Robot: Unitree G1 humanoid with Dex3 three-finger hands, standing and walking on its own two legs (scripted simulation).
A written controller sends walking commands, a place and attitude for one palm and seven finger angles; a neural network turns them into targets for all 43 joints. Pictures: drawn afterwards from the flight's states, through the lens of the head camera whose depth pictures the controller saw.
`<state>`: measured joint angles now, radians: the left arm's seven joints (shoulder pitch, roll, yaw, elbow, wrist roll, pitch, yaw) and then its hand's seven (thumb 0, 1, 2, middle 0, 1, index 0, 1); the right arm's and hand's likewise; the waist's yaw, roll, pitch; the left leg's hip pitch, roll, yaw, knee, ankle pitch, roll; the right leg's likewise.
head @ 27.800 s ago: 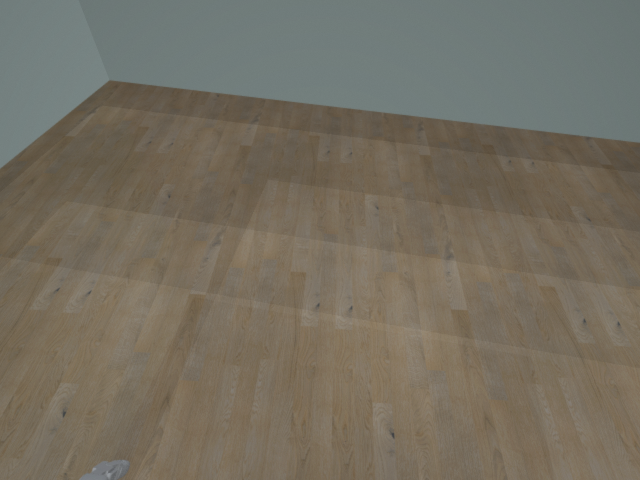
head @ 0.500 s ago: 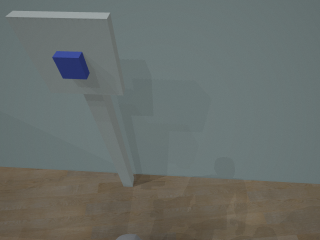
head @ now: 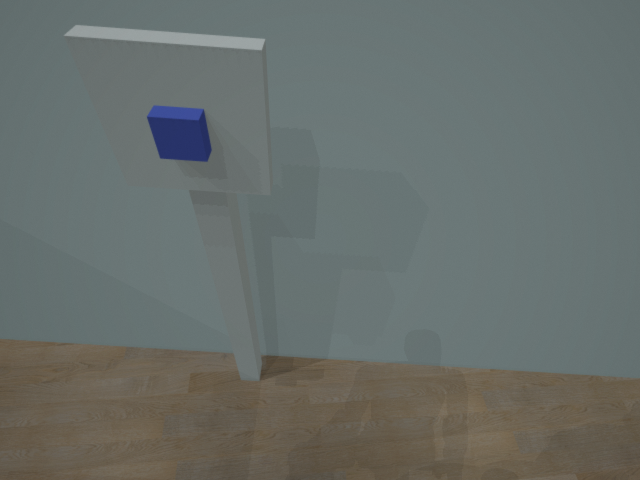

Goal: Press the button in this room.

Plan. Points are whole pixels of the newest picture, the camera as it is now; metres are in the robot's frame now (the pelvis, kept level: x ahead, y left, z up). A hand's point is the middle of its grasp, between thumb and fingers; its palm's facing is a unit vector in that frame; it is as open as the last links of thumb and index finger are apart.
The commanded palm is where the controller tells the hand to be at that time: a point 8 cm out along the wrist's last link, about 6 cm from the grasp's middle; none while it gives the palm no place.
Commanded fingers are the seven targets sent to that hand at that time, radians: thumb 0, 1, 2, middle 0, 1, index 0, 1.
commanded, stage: come to a stop and stand still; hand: left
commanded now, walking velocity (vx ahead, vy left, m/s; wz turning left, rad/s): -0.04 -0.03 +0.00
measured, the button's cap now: (182, 132) +0.48 +0.22 +0.18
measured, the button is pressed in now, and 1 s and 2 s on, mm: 0 0 0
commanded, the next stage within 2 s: look again from close up in 0.54 s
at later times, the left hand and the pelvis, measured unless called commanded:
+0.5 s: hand out of the picture +0.04 +0.15 -0.17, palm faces +0.03 -0.97 -0.24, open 7.3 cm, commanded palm none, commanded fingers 0.00 0.90 0.90 -0.20 -0.30 -0.20 -0.30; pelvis +0.00 -0.04 -0.01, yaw +0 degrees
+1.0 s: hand out of the picture +0.00 +0.18 -0.17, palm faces -0.01 -0.97 -0.26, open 7.4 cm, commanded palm none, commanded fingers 0.00 0.90 0.90 -0.20 -0.30 -0.20 -0.30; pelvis -0.02 -0.03 +0.00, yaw +0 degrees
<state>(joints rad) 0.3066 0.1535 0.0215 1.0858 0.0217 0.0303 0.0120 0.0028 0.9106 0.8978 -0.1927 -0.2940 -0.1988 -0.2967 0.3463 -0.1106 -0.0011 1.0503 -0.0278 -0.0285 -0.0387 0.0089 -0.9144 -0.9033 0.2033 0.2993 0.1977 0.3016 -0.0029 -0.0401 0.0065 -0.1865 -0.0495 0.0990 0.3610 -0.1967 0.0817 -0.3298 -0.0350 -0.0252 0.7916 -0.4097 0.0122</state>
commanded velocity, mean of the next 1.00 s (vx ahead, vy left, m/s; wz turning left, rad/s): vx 0.00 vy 0.00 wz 0.00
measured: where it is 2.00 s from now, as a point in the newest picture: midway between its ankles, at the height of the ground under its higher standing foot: outside the picture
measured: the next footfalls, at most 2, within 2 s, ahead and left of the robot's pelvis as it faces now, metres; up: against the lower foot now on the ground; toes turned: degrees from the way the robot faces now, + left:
right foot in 0.10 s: +0.01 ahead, -0.13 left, +0.00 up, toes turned -2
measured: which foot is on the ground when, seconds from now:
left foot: down 0.00-1.00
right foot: up 0.00-0.08, down 0.10-1.00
